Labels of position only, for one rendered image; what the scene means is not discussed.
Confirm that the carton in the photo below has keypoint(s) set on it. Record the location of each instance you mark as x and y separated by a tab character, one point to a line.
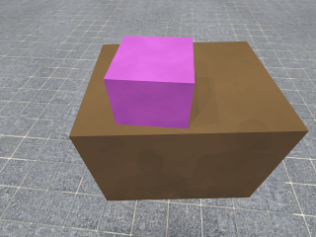
151	81

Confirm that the pedestal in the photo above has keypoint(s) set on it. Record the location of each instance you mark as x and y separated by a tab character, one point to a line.
241	127

